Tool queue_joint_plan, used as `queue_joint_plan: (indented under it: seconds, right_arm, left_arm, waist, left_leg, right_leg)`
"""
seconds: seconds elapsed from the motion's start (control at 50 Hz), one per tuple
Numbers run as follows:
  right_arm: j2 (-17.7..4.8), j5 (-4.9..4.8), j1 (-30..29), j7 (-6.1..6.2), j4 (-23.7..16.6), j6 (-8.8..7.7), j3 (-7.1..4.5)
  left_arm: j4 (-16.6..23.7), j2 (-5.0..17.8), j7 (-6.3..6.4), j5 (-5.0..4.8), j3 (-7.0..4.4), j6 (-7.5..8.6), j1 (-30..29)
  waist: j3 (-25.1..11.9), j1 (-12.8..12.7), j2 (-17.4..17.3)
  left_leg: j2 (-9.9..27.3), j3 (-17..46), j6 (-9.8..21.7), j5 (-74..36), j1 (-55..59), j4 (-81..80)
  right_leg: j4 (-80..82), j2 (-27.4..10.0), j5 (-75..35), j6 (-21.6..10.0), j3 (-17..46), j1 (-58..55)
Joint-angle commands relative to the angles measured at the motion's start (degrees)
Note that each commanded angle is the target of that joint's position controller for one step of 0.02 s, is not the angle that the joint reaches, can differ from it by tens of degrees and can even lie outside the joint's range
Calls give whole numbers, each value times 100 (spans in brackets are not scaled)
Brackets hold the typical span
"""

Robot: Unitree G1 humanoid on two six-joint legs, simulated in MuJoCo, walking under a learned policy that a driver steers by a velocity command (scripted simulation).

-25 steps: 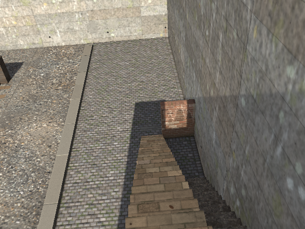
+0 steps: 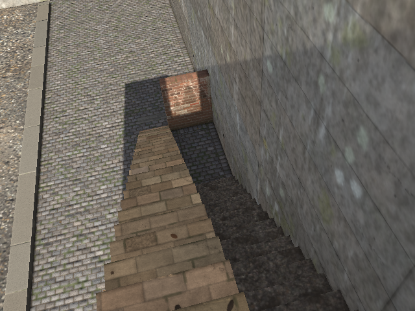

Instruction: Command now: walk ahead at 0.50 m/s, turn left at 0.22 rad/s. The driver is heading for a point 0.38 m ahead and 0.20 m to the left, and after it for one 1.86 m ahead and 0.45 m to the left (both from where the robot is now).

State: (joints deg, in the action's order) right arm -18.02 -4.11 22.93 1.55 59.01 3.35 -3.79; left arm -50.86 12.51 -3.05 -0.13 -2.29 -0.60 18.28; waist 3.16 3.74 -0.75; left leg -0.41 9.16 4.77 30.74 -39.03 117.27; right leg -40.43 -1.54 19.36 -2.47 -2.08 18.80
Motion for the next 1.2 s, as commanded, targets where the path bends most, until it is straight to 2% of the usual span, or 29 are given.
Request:
queue_joint_plan:
  seconds: [0.02,0.08,0.14,0.22,0.32,0.42,0.56,0.58,0.6,0.64,0.68,0.7,0.72,0.76,0.8,0.86,0.9,0.92,0.94,0.98,1.0,1.02,1.04,1.06,1.08,1.1,1.12,1.14,1.2]
  right_arm:
    - [882,795,1613,-642,-275,-940,314]
    - [-358,508,1007,-833,-618,-1123,-132]
    - [-68,499,733,-828,-758,-1055,139]
    - [-151,564,148,-735,-681,-1008,265]
    - [-134,914,-1116,-720,-1249,-796,276]
    - [-246,863,-986,-812,-1219,-827,256]
    - [-365,1137,-2236,-927,-1321,-777,241]
    - [66,-1060,-1531,-311,-1155,-324,-84]
    - [-538,-1093,-1098,-113,-1106,-114,-257]
    - [-1105,-437,-713,12,-1207,-194,-563]
    - [-832,-26,905,-26,-541,-519,-500]
    - [-820,86,1014,47,-524,-671,-322]
    - [-1244,-189,757,185,-655,-708,-453]
    - [-694,-349,185,568,-1146,-752,-302]
    - [-1129,-259,1074,676,-902,-742,-424]
    - [-789,-72,777,642,-840,-532,-331]
    - [-303,5,84,695,-798,-619,-84]
    - [288,-116,-464,579,-1088,-796,208]
    - [393,-330,-951,362,-1167,-774,364]
    - [-82,-379,-893,90,-1045,-636,355]
    - [-250,-356,-1329,-9,-1089,-521,361]
    - [-219,-249,-1752,-18,-1481,-333,335]
    - [-307,-115,-1026,45,-1764,-150,249]
    - [-596,148,90,290,-1149,-4,54]
    - [-708,-77,313,334,-980,-35,-26]
    - [-671,-527,596,303,-746,-128,-120]
    - [-650,-696,1708,285,-4,-355,-296]
    - [-179,-678,2197,181,441,-491,-199]
    - [-73,-207,1281,-89,492,-739,-282]
  left_arm:
    - [119,1544,-274,1341,44,361,-65]
    - [-256,529,26,814,394,1046,-190]
    - [-831,653,147,1007,401,1280,603]
    - [-1141,107,324,824,577,1449,1087]
    - [-973,220,326,777,587,1483,1241]
    - [-616,71,418,795,607,1141,940]
    - [-794,7,681,594,660,1155,1780]
    - [-1089,1291,447,-414,101,483,580]
    - [-989,986,214,-406,209,162,505]
    - [-922,477,-4,-519,400,-141,473]
    - [-466,884,248,-734,333,-119,-405]
    - [-26,898,491,-801,239,-57,-358]
    - [597,668,391,-865,396,-62,-717]
    - [398,1758,286,-218,197,-69,-1134]
    - [492,1986,199,-97,142,52,-2224]
    - [120,1558,-126,-465,179,185,-2008]
    - [-1164,1453,-118,-924,-13,429,-15]
    - [-1196,1391,-74,-1029,-55,576,412]
    - [-1131,870,6,-757,6,715,487]
    - [-1208,218,-5,-607,220,909,588]
    - [-1168,401,20,-663,291,885,947]
    - [-1008,568,-84,-643,478,771,454]
    - [-863,1009,-294,-529,414,600,-511]
    - [-640,1505,-395,-176,208,278,-1928]
    - [-569,2024,-421,141,-12,184,-2305]
    - [-113,1236,-311,30,157,285,-2954]
    - [-455,271,-90,-440,432,321,-2509]
    - [-772,144,17,-748,526,234,-1936]
    - [-1155,559,322,-707,499,-104,-668]
  waist:
    - [-146,-45,-434]
    - [547,-2,89]
    - [601,-109,-147]
    - [667,-355,63]
    - [301,-478,291]
    - [175,-492,378]
    - [533,-1169,236]
    - [899,-982,1844]
    - [453,-911,1429]
    - [382,-796,627]
    - [452,239,-621]
    - [242,36,-1401]
    - [-1040,56,-3132]
    - [-646,474,-1776]
    - [22,986,-944]
    - [-222,558,-430]
    - [-297,-212,-1197]
    - [-147,-895,-20]
    - [-186,-1606,1133]
    - [-394,-1394,616]
    - [-592,-1514,-52]
    - [20,-1328,612]
    - [514,-430,2563]
    - [429,288,2611]
    - [537,422,3303]
    - [752,619,2209]
    - [481,970,1502]
    - [272,936,621]
    - [285,72,678]
  left_leg:
    - [57,1845,-532,-3419,-2319,-35]
    - [86,1198,-487,-3975,-2484,-1424]
    - [248,1234,-431,-4193,-3987,-978]
    - [469,1288,-512,-5116,-4714,-3218]
    - [233,299,-499,-5739,-2399,-5504]
    - [362,259,-284,-5347,-2769,-6405]
    - [661,-1083,-35,-6313,-1393,-8513]
    - [636,-299,29,-5440,-219,-8271]
    - [559,-547,-3,-5507,142,-8261]
    - [56,-1168,-278,-5609,2253,-8915]
    - [1,-374,-687,-6719,4770,-10427]
    - [137,509,-233,-8055,7512,-9424]
    - [814,1900,410,-5808,8102,-8997]
    - [223,1982,-125,-3982,6828,-8671]
    - [-637,2026,-955,-5042,5784,-9079]
    - [-1292,1771,-1089,-3112,3027,-8735]
    - [-1186,2179,-872,-810,297,-5610]
    - [-1799,1261,-694,122,-1956,-4730]
    - [-1929,169,-502,1973,-2806,-4174]
    - [-1428,146,-45,1425,-3870,-4159]
    - [-1248,72,177,984,-3817,-4289]
    - [-973,-552,224,521,-3177,-3616]
    - [-434,-269,416,-315,-2682,-5218]
    - [-222,-464,138,-1273,-1339,-5793]
    - [211,-376,16,-2131,-306,-6228]
    - [275,-342,-246,-5147,2064,-6763]
    - [114,-449,-615,-7075,3699,-6858]
    - [-111,-871,-982,-7764,4056,-7950]
    - [219,-481,-961,-7726,5081,-9332]
  right_leg:
    - [1210,-2464,-1881,628,2444,-266]
    - [1627,-1657,-744,644,1163,908]
    - [1342,-1522,-370,-77,1483,-59]
    - [1502,-1449,-1338,85,1107,-991]
    - [1079,-941,-2186,31,-79,-314]
    - [457,-1363,-3001,-261,3,-1836]
    - [-607,-1046,-388,-17,-582,-2209]
    - [-1680,-1574,-1745,-27,-536,-1234]
    - [-2186,-1524,-2012,-76,-697,-1561]
    - [-3685,-935,-1166,47,-1038,-613]
    - [-6132,-267,2723,403,-1377,1313]
    - [-6311,464,3432,745,-1113,4478]
    - [-5872,83,2095,766,-309,5231]
    - [-5173,-340,1534,588,140,4683]
    - [-4621,174,1849,849,-474,4194]
    - [-488,747,-337,1116,-340,1024]
    - [-1633,-352,-2474,608,1252,-634]
    - [-706,-82,-3753,522,659,-2507]
    - [1374,-492,-5431,449,661,-3798]
    - [519,-488,-5156,746,469,-5367]
    - [205,-674,-3683,654,565,-5100]
    - [1124,-1005,-2766,395,605,-3491]
    - [990,-1414,-4070,302,845,-2084]
    - [1033,-1280,-4610,-36,584,-504]
    - [1238,-1433,-2832,-397,1092,1200]
    - [1303,-1227,-408,-540,1297,3721]
    - [-208,-746,369,-546,1134,4067]
    - [-818,-546,758,-459,461,3301]
    - [-2336,-98,1545,-305,115,2617]
